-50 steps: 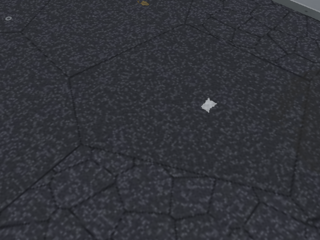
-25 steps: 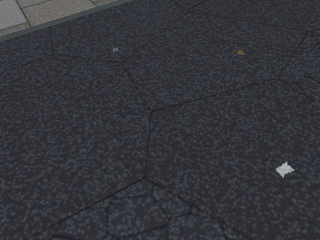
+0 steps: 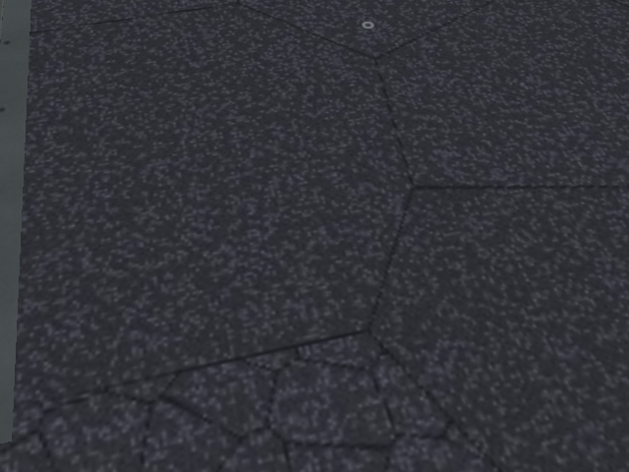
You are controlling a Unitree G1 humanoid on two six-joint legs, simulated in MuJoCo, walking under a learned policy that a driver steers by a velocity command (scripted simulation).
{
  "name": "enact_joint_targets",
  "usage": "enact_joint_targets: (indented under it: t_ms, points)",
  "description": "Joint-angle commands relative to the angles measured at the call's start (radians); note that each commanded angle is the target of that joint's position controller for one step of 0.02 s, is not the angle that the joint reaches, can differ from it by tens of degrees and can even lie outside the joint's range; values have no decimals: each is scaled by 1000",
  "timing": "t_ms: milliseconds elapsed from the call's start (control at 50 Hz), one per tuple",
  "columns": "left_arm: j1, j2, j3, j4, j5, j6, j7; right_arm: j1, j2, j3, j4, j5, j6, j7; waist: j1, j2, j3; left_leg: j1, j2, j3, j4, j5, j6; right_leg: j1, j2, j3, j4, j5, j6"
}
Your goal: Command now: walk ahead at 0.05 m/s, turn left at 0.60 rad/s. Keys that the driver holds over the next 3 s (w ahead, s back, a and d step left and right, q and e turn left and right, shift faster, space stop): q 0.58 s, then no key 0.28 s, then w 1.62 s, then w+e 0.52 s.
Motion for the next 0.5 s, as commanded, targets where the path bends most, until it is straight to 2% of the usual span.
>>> enact_joint_targets:
  t_ms: [20, 60, 100, 160, 200, 220, 240, 260, 280, 300, 320, 340, 380, 400, 440, 500]
  points:
    - [95, 73, 19, -36, 5, 3, 8, -34, -165, -51, -65, 0, -9, -21, 35, 111, -221, 121, 239, -254, -127, 331, 204, 70, 18, 15, -119, 59, 12]
    - [61, 66, 15, -46, 2, 8, 2, -40, -169, -53, -65, 9, 4, -31, 24, 122, -221, 98, 224, -280, -132, 176, 186, 98, 32, 24, -197, 110, 12]
    - [27, 65, 15, -60, -3, 11, -4, -42, -169, -53, -65, 9, 15, -34, 13, 143, -202, 75, 210, -317, -137, 42, 169, 129, 48, 29, -269, 132, 7]
    - [4, 71, 21, -77, -10, 2, -15, -27, -164, -52, -61, 11, 24, -30, -1, 171, -186, 105, 207, -386, -108, 4, 150, 174, 69, 33, -396, 114, -9]
    - [45, 69, 29, -71, -11, -8, -22, -42, -152, -47, -64, 22, 32, -32, 32, 174, -182, 105, 179, -405, -52, 18, 113, 284, 75, 15, -601, 206, -34]
    - [69, 99, 42, -68, -3, -10, -21, -19, -126, -39, -60, 26, 33, -34, 35, 144, -182, 57, 136, -382, 6, -55, 67, 380, 11, 48, -695, 267, -63]
    - [80, 175, 58, -83, 16, -4, -13, 36, -62, -23, -57, 16, 33, -33, 0, -64, -205, -57, 32, -245, 237, -343, -2, 488, -227, 250, -756, 366, -149]
    - [62, 214, 71, -73, 48, 4, -19, 19, -107, -39, -93, 23, 18, -33, -13, -316, -142, -231, -68, -87, 431, -522, -50, 429, -369, 488, -817, 473, -306]
    - [20, 157, 58, -104, 43, 0, -17, 37, -186, -64, -67, 10, 13, -34, -10, -209, -134, -232, 2, -117, 615, -473, -82, 411, -367, 455, -812, 464, -336]
    - [-25, 108, 46, -113, 31, 0, -11, 51, -199, -75, -40, 20, 21, -34, -25, -144, -120, -229, 10, -103, 687, -406, -99, 392, -304, 341, -792, 452, -295]
    - [-57, 86, 40, -125, 17, 2, -8, 79, -175, -74, -12, 20, 36, -40, -37, -107, -113, -222, 20, -83, 742, -358, -122, 391, -246, 251, -779, 440, -260]
    - [-70, 75, 36, -125, 3, 4, -3, 86, -155, -70, -9, 18, 48, -40, -32, -105, -99, -237, 27, -72, 791, -313, -140, 395, -229, 201, -775, 459, -255]
    - [-56, 69, 32, -123, 7, 14, 6, 58, -109, -56, -22, 27, 55, -36, -15, -120, -88, -223, 40, -15, 755, -259, -161, 397, -185, 98, -789, 468, -253]
    - [-34, 73, 35, -117, 10, 20, 10, 27, -95, -50, -37, 30, 54, -34, 5, -134, -92, -233, 50, 3, 701, -248, -169, 435, -185, 79, -788, 471, -260]
    - [8, 96, 47, -103, 10, 29, 15, -20, -77, -40, -62, 27, 51, -28, 38, -154, -114, -224, 78, 18, 591, -263, -179, 506, -214, 67, -779, 500, -279]
    - [3, 138, 66, -96, 1, 35, 8, -38, -57, -26, -81, 20, 48, -11, 49, -170, -142, -106, 108, 59, 428, -301, -161, 498, -247, 27, -767, 535, -288]
Next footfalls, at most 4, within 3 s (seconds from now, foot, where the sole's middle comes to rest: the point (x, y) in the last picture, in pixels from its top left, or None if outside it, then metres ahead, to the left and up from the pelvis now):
0.22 right None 0.13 -0.14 -0.77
0.64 left None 0.02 0.10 -0.77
1.12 right None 0.12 -0.09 -0.77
1.56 left None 0.32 0.29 -0.77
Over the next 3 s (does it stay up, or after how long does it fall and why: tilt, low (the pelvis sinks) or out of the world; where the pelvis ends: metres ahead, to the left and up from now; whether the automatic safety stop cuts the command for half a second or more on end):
stays up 0.91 0.46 0.01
